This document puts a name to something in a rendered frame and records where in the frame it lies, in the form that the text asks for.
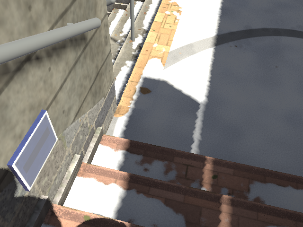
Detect stairs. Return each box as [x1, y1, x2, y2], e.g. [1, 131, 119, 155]
[108, 0, 162, 106]
[41, 134, 303, 227]

